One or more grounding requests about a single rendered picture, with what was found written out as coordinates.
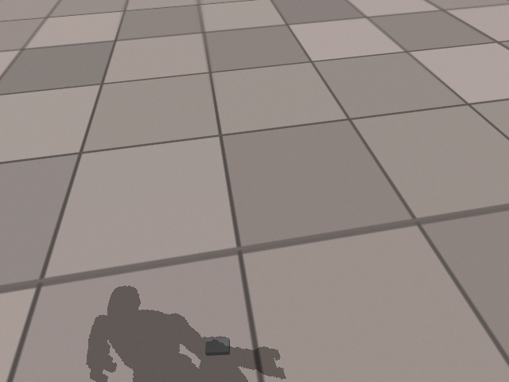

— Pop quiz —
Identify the small box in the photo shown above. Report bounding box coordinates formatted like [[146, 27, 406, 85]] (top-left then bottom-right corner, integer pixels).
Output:
[[205, 338, 230, 356]]

